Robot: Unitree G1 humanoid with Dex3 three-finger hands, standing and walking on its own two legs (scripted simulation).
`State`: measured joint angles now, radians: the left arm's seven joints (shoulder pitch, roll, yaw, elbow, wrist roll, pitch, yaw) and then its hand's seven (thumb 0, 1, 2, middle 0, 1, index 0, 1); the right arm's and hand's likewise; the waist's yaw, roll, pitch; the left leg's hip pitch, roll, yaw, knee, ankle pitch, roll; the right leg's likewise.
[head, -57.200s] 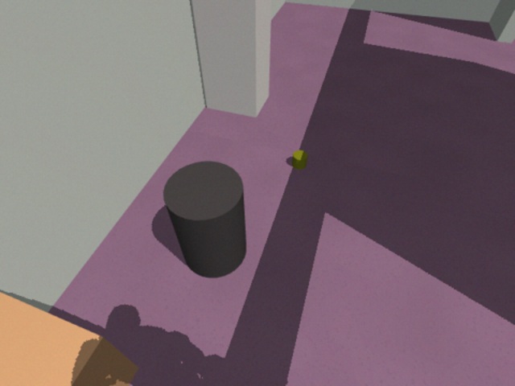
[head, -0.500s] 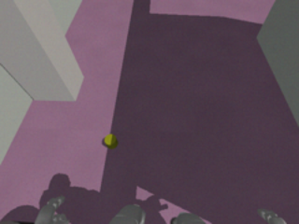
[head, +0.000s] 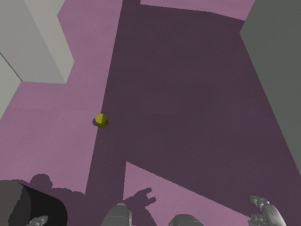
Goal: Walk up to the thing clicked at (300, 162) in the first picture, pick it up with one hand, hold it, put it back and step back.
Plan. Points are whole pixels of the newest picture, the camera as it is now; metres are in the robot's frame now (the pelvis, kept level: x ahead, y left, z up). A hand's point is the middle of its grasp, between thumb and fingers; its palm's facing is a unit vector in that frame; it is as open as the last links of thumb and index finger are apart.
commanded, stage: step back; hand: left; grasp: from above
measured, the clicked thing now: (101, 121) +0.79 +0.35 -0.72
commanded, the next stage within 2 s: stand in 1.82 s
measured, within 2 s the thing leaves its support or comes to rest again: neither
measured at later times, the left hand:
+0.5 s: hand out of the picture -0.06 +0.25 -0.14, palm faces +0.08 -0.92 -0.39, open 7.4 cm
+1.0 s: hand out of the picture -0.26 +0.23 -0.14, palm faces +0.12 -0.91 -0.41, open 7.4 cm
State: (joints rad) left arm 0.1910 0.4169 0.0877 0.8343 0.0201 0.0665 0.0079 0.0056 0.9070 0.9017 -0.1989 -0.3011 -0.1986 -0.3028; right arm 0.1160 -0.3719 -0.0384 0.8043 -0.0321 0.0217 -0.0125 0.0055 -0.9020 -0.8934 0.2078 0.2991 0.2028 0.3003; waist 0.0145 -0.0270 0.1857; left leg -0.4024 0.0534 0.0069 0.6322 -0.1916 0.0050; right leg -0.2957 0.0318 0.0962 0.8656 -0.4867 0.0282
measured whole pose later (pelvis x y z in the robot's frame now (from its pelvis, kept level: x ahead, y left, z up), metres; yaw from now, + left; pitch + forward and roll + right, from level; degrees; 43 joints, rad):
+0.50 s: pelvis -0.18 -0.03 +0.00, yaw +6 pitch -3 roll +0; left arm 0.08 0.40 0.07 0.81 0.01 0.08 0.02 0.00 0.91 0.90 -0.20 -0.30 -0.20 -0.30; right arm 0.21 -0.36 -0.03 0.89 -0.04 0.04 -0.01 0.01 -0.90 -0.89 0.21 0.30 0.20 0.30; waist -0.02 -0.04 0.18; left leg -0.30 -0.02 -0.03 0.66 -0.31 0.02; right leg -0.50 0.06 0.10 1.10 -0.52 -0.01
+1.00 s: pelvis -0.28 -0.05 +0.00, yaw +7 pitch -3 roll +1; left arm 0.24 0.39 0.07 0.95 0.04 0.00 -0.01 0.01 0.90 0.90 -0.20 -0.30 -0.20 -0.30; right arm 0.26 -0.40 -0.06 1.01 -0.04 0.02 0.02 0.01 -0.91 -0.89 0.20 0.30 0.20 0.30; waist 0.03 0.00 0.08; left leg -0.26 -0.03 -0.05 0.61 -0.33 -0.01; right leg -0.26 -0.06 -0.01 0.65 -0.35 0.01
